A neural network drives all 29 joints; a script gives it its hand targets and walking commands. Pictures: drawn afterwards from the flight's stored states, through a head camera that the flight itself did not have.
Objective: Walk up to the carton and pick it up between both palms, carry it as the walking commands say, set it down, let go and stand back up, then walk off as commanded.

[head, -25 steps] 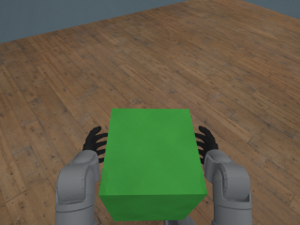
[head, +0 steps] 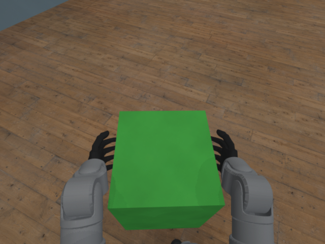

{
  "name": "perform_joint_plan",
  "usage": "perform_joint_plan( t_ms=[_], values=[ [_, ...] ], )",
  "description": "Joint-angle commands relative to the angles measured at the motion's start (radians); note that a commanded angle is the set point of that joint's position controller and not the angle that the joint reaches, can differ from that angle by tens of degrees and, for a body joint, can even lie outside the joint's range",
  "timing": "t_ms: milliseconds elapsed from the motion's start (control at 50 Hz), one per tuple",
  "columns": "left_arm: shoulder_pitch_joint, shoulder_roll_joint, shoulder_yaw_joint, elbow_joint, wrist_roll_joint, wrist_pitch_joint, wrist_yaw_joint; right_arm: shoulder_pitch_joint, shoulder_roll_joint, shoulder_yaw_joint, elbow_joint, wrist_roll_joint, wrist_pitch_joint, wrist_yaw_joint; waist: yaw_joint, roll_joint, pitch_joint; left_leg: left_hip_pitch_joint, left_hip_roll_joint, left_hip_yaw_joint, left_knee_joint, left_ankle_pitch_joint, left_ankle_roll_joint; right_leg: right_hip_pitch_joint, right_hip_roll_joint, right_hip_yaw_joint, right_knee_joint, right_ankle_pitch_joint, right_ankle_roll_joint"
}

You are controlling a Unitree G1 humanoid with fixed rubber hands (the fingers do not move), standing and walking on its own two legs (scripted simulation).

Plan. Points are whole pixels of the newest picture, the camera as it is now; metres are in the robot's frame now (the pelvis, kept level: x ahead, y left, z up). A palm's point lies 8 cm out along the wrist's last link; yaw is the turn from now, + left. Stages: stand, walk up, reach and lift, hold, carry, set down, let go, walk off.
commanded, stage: carry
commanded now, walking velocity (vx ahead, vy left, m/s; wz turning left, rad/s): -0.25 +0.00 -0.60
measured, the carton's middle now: (162, 174) +0.29 +0.00 +0.01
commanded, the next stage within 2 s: none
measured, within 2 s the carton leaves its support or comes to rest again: neither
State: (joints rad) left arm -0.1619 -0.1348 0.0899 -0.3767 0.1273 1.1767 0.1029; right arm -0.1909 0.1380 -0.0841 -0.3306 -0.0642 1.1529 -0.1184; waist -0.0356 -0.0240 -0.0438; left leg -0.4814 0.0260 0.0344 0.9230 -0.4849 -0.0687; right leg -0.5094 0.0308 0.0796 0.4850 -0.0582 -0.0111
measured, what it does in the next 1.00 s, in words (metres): walks backwards, turning right: left foot, then right foot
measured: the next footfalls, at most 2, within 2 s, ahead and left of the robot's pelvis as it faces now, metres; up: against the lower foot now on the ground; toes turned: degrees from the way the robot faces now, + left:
left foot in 0.08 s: -0.02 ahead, +0.11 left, +0.00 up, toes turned +2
right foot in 0.44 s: -0.21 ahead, -0.14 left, +0.00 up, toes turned -21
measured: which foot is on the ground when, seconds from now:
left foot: up 0.00-0.06, down 0.08-0.44, up 0.46-0.76, down 0.78-1.00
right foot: down 0.00-0.08, up 0.10-0.42, down 0.44-0.80, up 0.82-1.00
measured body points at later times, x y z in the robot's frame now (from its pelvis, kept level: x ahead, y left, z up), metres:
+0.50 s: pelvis -0.20 -0.01 -0.01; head -0.20 -0.01 +0.44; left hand +0.11 +0.04 +0.06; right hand +0.02 -0.23 +0.06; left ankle -0.09 +0.11 -0.71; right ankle -0.25 -0.12 -0.73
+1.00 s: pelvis -0.33 +0.02 +0.01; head -0.35 +0.05 +0.46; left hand -0.02 +0.08 +0.09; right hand -0.11 -0.20 +0.11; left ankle -0.28 +0.11 -0.73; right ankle -0.38 -0.12 -0.68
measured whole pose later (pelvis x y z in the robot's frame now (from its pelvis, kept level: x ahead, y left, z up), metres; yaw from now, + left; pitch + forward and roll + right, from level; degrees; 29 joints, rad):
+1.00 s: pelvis -0.33 +0.02 +0.01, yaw -23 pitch +3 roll -3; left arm -0.15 -0.13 0.12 -0.29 0.10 1.21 0.11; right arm -0.22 0.14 -0.08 -0.23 -0.12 1.20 -0.10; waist 0.04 0.00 -0.15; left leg -0.32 0.07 0.10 0.54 -0.26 0.02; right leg -0.47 -0.03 -0.03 0.87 -0.43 0.06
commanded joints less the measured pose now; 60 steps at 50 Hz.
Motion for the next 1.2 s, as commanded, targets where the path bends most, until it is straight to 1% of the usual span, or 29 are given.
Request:
perform_joint_plan(
  t_ms=[0, 40, 60, 80, 100, 140, 160, 220, 320, 380, 420, 440, 460, 480, 500, 540, 660, 740, 760, 780, 800, 820, 860, 960, 1060, 1120, 1140, 1160, 1180],
  values=[
    [-0.354, -0.879, -0.679, -0.04, -0.378, 0.008, -0.25, -0.366, 0.94, 0.727, 0.003, 0.386, 0.023, 0.264, 0.052, -0.186, -0.347, 0.102, -0.047, 0.041, -0.211, -0.039, 0.017, 0.304, -0.233, 0.263, -0.197, 0.083, -0.052],
    [-0.373, -0.887, -0.7, -0.045, -0.386, 0.011, -0.252, -0.341, 0.946, 0.706, 0.026, 0.368, 0.024, 0.266, 0.037, -0.207, -0.355, 0.314, -0.062, 0.111, -0.508, 0.051, 0.034, 0.227, -0.171, 0.202, -0.232, 0.029, 0.037],
    [-0.376, -0.893, -0.711, -0.045, -0.386, 0.012, -0.252, -0.337, 0.945, 0.694, 0.033, 0.36, 0.023, 0.268, 0.04, -0.146, -0.359, 0.454, -0.001, 0.064, -0.611, 0.067, 0.042, 0.134, -0.131, 0.159, -0.202, -0.048, 0.082],
    [-0.422, -0.894, -0.726, -0.054, -0.398, 0.012, -0.255, -0.332, 0.941, 0.68, 0.05, 0.355, 0.014, 0.271, 0.019, 0.124, -0.338, 0.504, 0.217, -0.168, -0.687, 0.022, 0.137, -0.053, 0.023, -0.024, -0.004, -0.186, 0.172],
    [-0.534, -0.9, -0.755, -0.128, -0.43, 0.012, -0.255, -0.389, 0.964, 0.679, 0.016, 0.372, 0.007, 0.276, 0.016, 0.413, -0.256, 0.23, 0.509, -0.368, -0.684, 0.21, 0.283, -0.137, 0.038, -0.12, 0.464, -0.523, 0.135],
    [-0.491, -0.932, -0.719, -0.097, -0.446, 0.015, -0.26, -0.405, 0.988, 0.687, -0.026, 0.371, 0.022, 0.278, 0.035, 0.126, -0.163, 0.078, 0.444, -0.135, -0.624, 0.527, 0.264, -0.074, -0.035, -0.013, 0.774, -0.45, 0.086],
    [-0.488, -0.926, -0.726, -0.066, -0.449, 0.015, -0.262, -0.408, 0.963, 0.668, -0.013, 0.356, 0.022, 0.28, 0.039, 0.109, -0.17, 0.093, 0.365, -0.035, -0.567, 0.636, 0.215, -0.061, -0.041, -0.021, 0.844, -0.367, 0.082],
    [-0.499, -0.904, -0.759, -0.068, -0.469, 0.014, -0.258, -0.398, 0.919, 0.63, -0.01, 0.342, 0.017, 0.271, 0.044, 0.203, -0.238, 0.309, 0.261, 0.069, -0.43, 0.877, 0.154, -0.109, -0.027, -0.108, 0.724, -0.343, 0.106],
    [-0.451, -0.858, -0.736, -0.019, -0.458, 0.035, -0.252, -0.298, 0.879, 0.58, 0.084, 0.278, 0.032, 0.252, 0.02, 0.298, -0.292, 0.415, 0.338, 0.013, -0.413, 0.894, 0.196, -0.008, -0.016, -0.199, 0.383, -0.475, 0.097],
    [-0.445, -0.872, -0.714, 0.02, -0.453, 0.032, -0.263, -0.322, 0.888, 0.584, 0.1, 0.266, 0.027, 0.248, 0.026, 0.304, -0.312, 0.384, 0.358, 0.038, -0.381, 0.789, 0.148, 0.116, -0.011, -0.212, 0.105, -0.371, 0.062],
    [-0.43, -0.875, -0.693, 0.057, -0.441, 0.024, -0.268, -0.336, 0.879, 0.587, 0.106, 0.27, 0.021, 0.249, 0.029, 0.121, -0.241, 0.165, 0.305, 0.112, -0.269, 0.468, 0.024, 0.281, -0.082, -0.096, -0.158, -0.233, 0.033],
    [-0.403, -0.865, -0.676, 0.082, -0.434, 0.017, -0.27, -0.361, 0.86, 0.59, 0.109, 0.267, 0.018, 0.25, 0.037, -0.122, -0.218, -0.097, 0.23, 0.142, -0.139, 0.046, -0.054, 0.391, -0.31, 0.158, -0.211, -0.089, -0.011],
    [-0.424, -0.893, -0.645, 0.049, -0.417, -0.006, -0.273, -0.451, 0.93, 0.662, 0.026, 0.306, 0.014, 0.256, 0.042, -0.396, -0.206, -0.214, 0.119, 0.108, 0.044, -0.17, -0.076, 0.301, -0.502, 0.424, -0.182, 0.192, -0.145],
    [-0.466, -0.924, -0.68, -0.019, -0.438, -0.012, -0.274, -0.509, 0.961, 0.702, -0.011, 0.35, 0.005, 0.259, 0.037, -0.243, -0.214, -0.162, 0.125, -0.004, 0.198, -0.101, -0.069, 0.276, -0.392, 0.26, -0.137, 0.191, -0.109],
    [-0.472, -0.929, -0.666, -0.027, -0.42, -0.016, -0.274, -0.504, 0.986, 0.716, -0.014, 0.37, 0.003, 0.269, 0.034, -0.168, -0.227, -0.147, 0.104, -0.009, 0.241, -0.017, -0.053, 0.249, -0.324, 0.137, -0.132, 0.065, -0.067],
    [-0.46, -0.937, -0.638, -0.028, -0.398, -0.028, -0.265, -0.548, 1.008, 0.757, -0.077, 0.414, 0.0, 0.279, 0.04, -0.144, -0.238, -0.161, 0.09, -0.004, 0.27, 0.112, -0.046, 0.255, -0.237, 0.029, -0.123, -0.071, -0.038],
    [-0.328, -0.864, -0.633, 0.0, -0.354, -0.005, -0.239, -0.422, 0.9, 0.747, -0.029, 0.409, 0.032, 0.273, 0.052, -0.13, -0.318, -0.039, 0.021, 0.022, -0.023, 0.009, 0.012, 0.343, -0.276, 0.152, -0.117, 0.011, -0.107],
    [-0.375, -0.875, -0.67, 0.011, -0.381, 0.016, -0.246, -0.382, 0.901, 0.709, 0.039, 0.376, 0.051, 0.274, 0.032, -0.136, -0.325, 0.222, -0.019, 0.079, -0.458, 0.112, 0.059, 0.265, -0.25, 0.167, -0.146, -0.125, -0.072],
    [-0.374, -0.879, -0.676, 0.024, -0.382, 0.019, -0.247, -0.372, 0.9, 0.695, 0.061, 0.365, 0.053, 0.274, 0.035, -0.093, -0.326, 0.348, 0.029, 0.031, -0.554, 0.132, 0.066, 0.182, -0.226, 0.141, -0.121, -0.18, -0.039],
    [-0.386, -0.882, -0.681, 0.031, -0.389, 0.018, -0.248, -0.38, 0.904, 0.687, 0.069, 0.361, 0.053, 0.276, 0.041, 0.035, -0.32, 0.452, 0.154, -0.101, -0.592, 0.089, 0.073, 0.066, -0.183, 0.081, -0.032, -0.225, 0.004],
    [-0.488, -0.879, -0.702, -0.007, -0.405, 0.018, -0.252, -0.375, 0.904, 0.666, 0.091, 0.355, 0.039, 0.28, 0.023, 0.275, -0.23, 0.359, 0.333, -0.329, -0.651, 0.014, 0.14, -0.074, -0.064, -0.061, 0.093, -0.313, 0.065],
    [-0.548, -0.918, -0.72, -0.023, -0.42, 0.017, -0.254, -0.42, 0.944, 0.667, 0.051, 0.361, 0.034, 0.283, 0.02, 0.268, -0.177, 0.181, 0.398, -0.322, -0.697, 0.019, 0.176, -0.006, -0.085, -0.081, 0.279, -0.36, 0.062],
    [-0.537, -0.942, -0.716, 0.0, -0.445, 0.02, -0.263, -0.442, 0.947, 0.662, 0.046, 0.352, 0.043, 0.284, 0.024, 0.148, -0.141, 0.066, 0.338, -0.225, -0.69, 0.09, 0.174, 0.041, -0.096, -0.052, 0.448, -0.319, 0.053],
    [-0.537, -0.893, -0.729, 0.027, -0.482, 0.037, -0.265, -0.389, 0.902, 0.599, 0.086, 0.301, 0.044, 0.257, 0.024, 0.213, -0.209, 0.306, 0.281, -0.082, -0.536, 0.565, 0.166, -0.03, -0.058, -0.139, 0.4, -0.414, 0.078],
    [-0.497, -0.849, -0.677, 0.065, -0.467, 0.038, -0.258, -0.355, 0.86, 0.564, 0.104, 0.261, 0.046, 0.235, 0.021, 0.25, -0.261, 0.353, 0.323, -0.038, -0.444, 0.748, 0.155, 0.081, -0.023, -0.209, 0.182, -0.377, 0.05],
    [-0.451, -0.832, -0.648, 0.084, -0.449, 0.027, -0.248, -0.339, 0.834, 0.558, 0.112, 0.258, 0.04, 0.231, 0.031, 0.146, -0.254, 0.215, 0.279, 0.056, -0.287, 0.572, 0.028, 0.299, -0.084, -0.131, -0.144, -0.183, 0.022],
    [-0.425, -0.82, -0.639, 0.091, -0.442, 0.022, -0.248, -0.346, 0.825, 0.562, 0.115, 0.259, 0.036, 0.233, 0.037, -0.007, -0.259, 0.025, 0.231, 0.087, -0.181, 0.323, -0.04, 0.427, -0.243, 0.05, -0.171, -0.024, -0.003],
    [-0.426, -0.826, -0.631, 0.069, -0.422, 0.006, -0.248, -0.409, 0.864, 0.616, 0.046, 0.285, 0.035, 0.24, 0.05, -0.277, -0.228, -0.144, 0.095, 0.133, -0.068, -0.054, -0.071, 0.422, -0.421, 0.33, -0.135, 0.271, -0.124],
    [-0.471, -0.884, -0.666, 0.003, -0.447, 0.002, -0.254, -0.467, 0.924, 0.665, 0.009, 0.319, 0.029, 0.244, 0.047, -0.206, -0.237, -0.136, 0.111, 0.032, 0.083, -0.086, -0.064, 0.418, -0.363, 0.246, -0.082, 0.364, -0.138]
  ],
)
